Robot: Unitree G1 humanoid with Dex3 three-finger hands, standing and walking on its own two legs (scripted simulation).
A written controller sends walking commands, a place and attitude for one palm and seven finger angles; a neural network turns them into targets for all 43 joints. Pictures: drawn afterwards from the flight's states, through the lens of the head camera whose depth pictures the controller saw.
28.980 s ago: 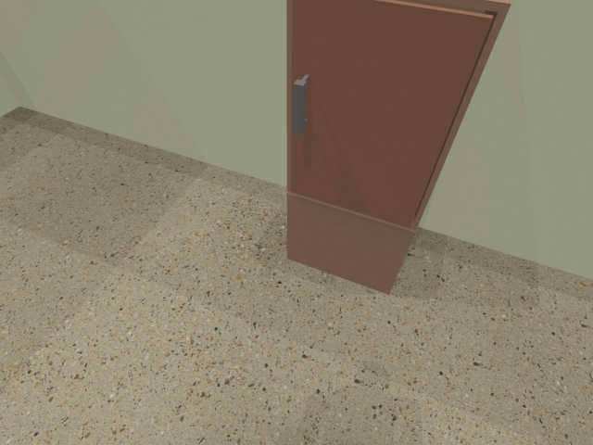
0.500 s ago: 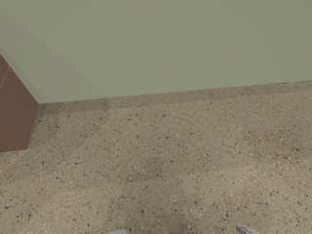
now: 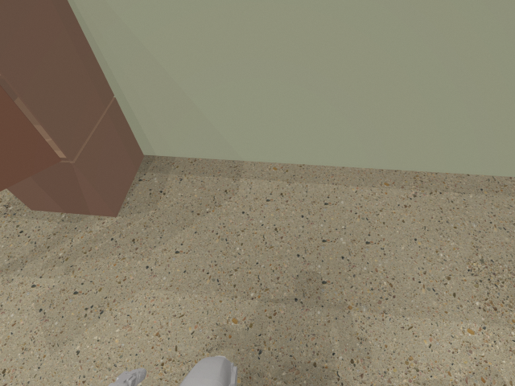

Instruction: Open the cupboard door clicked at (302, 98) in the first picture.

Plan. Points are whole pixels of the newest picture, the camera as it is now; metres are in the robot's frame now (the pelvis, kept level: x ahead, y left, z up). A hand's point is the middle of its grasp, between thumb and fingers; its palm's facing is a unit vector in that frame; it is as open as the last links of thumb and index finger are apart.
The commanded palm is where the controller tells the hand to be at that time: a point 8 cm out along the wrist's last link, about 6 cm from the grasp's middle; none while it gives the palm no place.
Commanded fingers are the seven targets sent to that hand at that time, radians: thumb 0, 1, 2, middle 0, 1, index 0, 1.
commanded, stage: turn to face it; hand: left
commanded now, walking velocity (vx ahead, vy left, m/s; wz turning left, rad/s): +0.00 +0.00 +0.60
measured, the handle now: out of the picture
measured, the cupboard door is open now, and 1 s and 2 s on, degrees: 46 46 46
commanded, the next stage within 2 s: take the last steps up to it in 1.04 s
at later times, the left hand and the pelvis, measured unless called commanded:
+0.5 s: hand out of the picture +0.04 +0.25 -0.16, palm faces +0.32 -0.91 -0.25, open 7.4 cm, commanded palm none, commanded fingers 0.00 0.90 0.90 -0.20 -0.30 -0.20 -0.30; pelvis +0.01 +0.01 +0.00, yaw +17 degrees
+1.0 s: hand out of the picture -0.06 +0.18 -0.19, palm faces +0.59 -0.78 -0.20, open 7.4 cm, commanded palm none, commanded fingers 0.00 0.90 0.90 -0.20 -0.30 -0.20 -0.30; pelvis +0.02 -0.01 -0.01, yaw +35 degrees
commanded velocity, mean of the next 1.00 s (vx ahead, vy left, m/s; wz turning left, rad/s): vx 0.00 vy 0.00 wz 0.50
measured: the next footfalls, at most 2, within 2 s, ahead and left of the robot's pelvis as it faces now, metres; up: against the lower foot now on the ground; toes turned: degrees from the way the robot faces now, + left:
left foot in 0.24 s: +0.03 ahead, +0.13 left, +0.00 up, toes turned +14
right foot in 0.62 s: +0.10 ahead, -0.12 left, +0.00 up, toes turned +20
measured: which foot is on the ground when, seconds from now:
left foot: up 0.00-0.22, down 0.24-0.62, up 0.64-0.96, down 0.98-1.00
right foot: down 0.00-0.24, up 0.26-0.60, down 0.62-0.98, up 1.00-1.00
